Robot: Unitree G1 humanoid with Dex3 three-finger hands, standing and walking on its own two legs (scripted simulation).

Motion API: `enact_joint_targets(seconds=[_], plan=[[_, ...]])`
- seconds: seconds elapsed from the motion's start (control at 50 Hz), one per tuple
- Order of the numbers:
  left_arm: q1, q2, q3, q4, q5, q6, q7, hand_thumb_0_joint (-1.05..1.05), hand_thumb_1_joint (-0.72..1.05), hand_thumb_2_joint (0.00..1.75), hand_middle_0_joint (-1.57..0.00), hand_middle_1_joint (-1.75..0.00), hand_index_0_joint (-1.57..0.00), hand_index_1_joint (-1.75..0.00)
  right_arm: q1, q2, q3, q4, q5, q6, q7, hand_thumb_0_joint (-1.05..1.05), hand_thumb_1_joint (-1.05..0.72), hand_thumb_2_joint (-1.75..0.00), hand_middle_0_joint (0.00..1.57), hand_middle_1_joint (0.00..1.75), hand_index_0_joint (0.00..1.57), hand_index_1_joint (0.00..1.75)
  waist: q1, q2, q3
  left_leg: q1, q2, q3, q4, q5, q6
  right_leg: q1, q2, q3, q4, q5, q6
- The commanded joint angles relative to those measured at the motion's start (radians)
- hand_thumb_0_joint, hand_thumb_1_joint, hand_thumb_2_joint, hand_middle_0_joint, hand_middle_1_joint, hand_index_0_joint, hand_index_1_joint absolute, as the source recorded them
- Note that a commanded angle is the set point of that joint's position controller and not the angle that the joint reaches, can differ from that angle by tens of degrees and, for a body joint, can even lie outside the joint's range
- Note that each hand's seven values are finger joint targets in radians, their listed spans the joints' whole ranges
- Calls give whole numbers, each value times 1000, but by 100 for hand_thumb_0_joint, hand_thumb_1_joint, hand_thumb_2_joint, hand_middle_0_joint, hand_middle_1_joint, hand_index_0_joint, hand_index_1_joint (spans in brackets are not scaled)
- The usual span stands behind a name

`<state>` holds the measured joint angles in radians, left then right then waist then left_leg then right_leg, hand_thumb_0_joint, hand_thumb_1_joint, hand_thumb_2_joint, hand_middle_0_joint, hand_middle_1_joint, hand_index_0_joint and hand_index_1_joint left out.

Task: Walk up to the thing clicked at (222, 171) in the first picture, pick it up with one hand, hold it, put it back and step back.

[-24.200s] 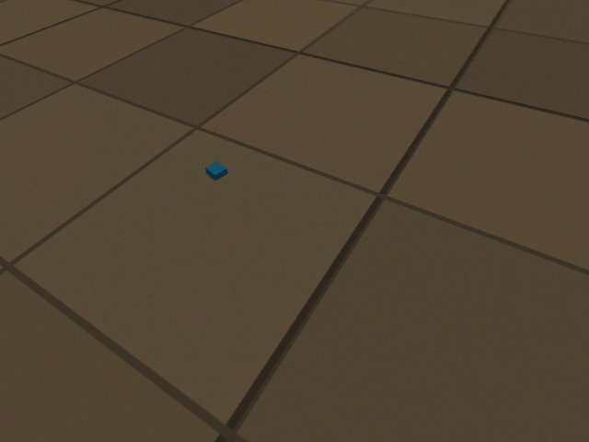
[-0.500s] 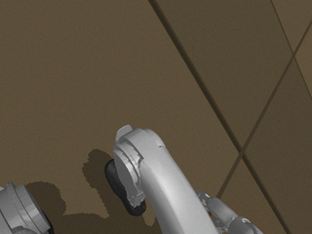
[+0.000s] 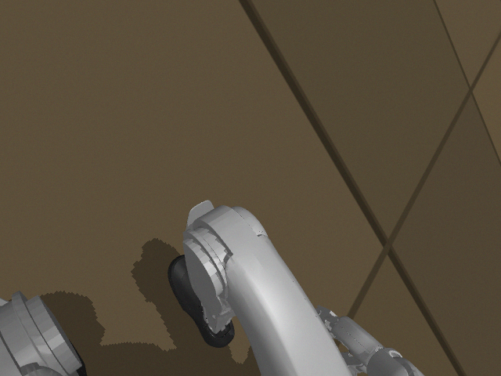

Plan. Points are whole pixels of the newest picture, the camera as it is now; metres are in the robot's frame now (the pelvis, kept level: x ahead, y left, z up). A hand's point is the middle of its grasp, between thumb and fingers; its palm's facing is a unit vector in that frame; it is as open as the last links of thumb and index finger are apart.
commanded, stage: rest palm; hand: left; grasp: from above
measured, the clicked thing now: out of the picture +0.50 +0.38 -0.30
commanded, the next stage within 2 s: approach in 0.96 s
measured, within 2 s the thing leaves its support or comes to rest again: neither
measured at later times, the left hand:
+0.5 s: hand out of the picture +0.47 +0.36 -0.26, palm faces -0.44 -0.14 -0.89, open 14.1 cm
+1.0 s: hand out of the picture +0.47 +0.36 -0.26, palm faces -0.45 -0.13 -0.88, open 14.4 cm
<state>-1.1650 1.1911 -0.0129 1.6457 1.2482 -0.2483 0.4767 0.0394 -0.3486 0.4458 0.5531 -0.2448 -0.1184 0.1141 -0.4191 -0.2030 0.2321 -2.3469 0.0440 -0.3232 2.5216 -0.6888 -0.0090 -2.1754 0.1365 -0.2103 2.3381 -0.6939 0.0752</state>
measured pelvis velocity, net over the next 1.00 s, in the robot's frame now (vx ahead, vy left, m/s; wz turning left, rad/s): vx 0.00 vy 0.00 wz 0.00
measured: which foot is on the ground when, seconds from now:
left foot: down 0.00-1.00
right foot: down 0.00-1.00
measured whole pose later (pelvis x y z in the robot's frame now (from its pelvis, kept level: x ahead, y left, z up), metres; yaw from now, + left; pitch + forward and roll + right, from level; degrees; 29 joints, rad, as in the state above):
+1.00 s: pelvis +0.00 +0.00 +0.00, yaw +0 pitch +26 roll -16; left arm -1.16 1.18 -0.01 1.65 1.24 -0.24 0.48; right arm 0.03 -0.35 0.44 0.56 -0.25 -0.13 0.11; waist -0.42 -0.20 0.24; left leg -2.34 0.05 -0.32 2.52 -0.69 -0.01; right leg -2.18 0.13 -0.21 2.34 -0.69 0.07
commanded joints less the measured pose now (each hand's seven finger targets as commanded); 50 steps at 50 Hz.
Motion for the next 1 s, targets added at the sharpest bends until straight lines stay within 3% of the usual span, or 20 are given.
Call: enact_joint_targets(seconds=[0.0, 0.08, 0.24, 0.38, 0.46, 0.58, 0.74, 0.84, 0.98], plan=[[-228, 222, 18, -101, -18, -2, 34, 0, -45, 94, -21, -83, -15, -89, 170, -350, -106, 17, 5, 1, -20, 0, -90, -90, 20, 30, 20, 30, -59, 651, -626, 550, 66, 89, -239, 253, 11, 321, 16, -105, -196, 312, -88], [-218, 203, 4, -97, -22, -1, 31, 0, -48, 97, -20, -83, -14, -90, 170, -345, -106, 14, 4, 0, -20, 0, -90, -90, 20, 30, 20, 30, -60, 628, -622, 539, 63, 95, -237, 224, 18, 328, 20, -97, -203, 295, -88], [-236, 202, 4, -103, -32, -9, 41, 0, -49, 97, -19, -85, -12, -91, 173, -346, -95, 21, -2, 4, -20, 0, -90, -90, 20, 30, 20, 30, -76, 627, -647, 543, 63, 94, -231, 265, 19, 361, 21, -103, -206, 336, -80], [-225, 212, 11, -106, -20, -5, 46, 0, -54, 100, -15, -87, -8, -94, 164, -348, -96, 21, 0, 0, -17, 0, -90, -90, 20, 30, 20, 30, -62, 644, -639, 545, 64, 93, -227, 283, 16, 335, 20, -104, -193, 342, -85], [-224, 221, 14, -98, -24, -4, 49, 0, -55, 101, -15, -87, -8, -94, 165, -344, -98, 15, 1, -2, -20, 0, -90, -90, 20, 30, 20, 30, -59, 625, -636, 526, 63, 101, -230, 231, 20, 355, 23, -92, -205, 310, -84], [-236, 215, 9, -94, -16, -2, 50, 0, -57, 102, -13, -89, -6, -96, 163, -347, -103, 12, 2, -1, -24, 0, -90, -90, 20, 30, 20, 30, -63, 640, -634, 534, 64, 90, -249, 208, 12, 330, 19, -103, -196, 287, -90], [-230, 207, 9, -103, -18, 5, 47, 0, -59, 104, -11, -90, -4, -97, 178, -344, -102, 29, 2, -5, -22, 0, -89, -90, 20, 30, 20, 30, -67, 659, -641, 563, 65, 95, -233, 284, 13, 344, 17, -99, -193, 343, -83], [-229, 214, 13, -102, -18, 6, 44, 0, -60, 104, -10, -91, -3, -98, 163, -348, -106, 21, 5, -7, -19, 0, -90, -90, 20, 30, 20, 30, -57, 663, -639, 565, 66, 91, -239, 260, 9, 317, 17, -103, -188, 315, -91], [-223, 192, 3, -104, -31, 2, 36, 0, -60, 106, -9, -93, -3, -100, 170, -344, -107, 19, 4, -6, -20, 0, -90, -90, 20, 30, 20, 30, -67, 621, -630, 535, 63, 99, -229, 235, 20, 345, 19, -95, -204, 310, -84]])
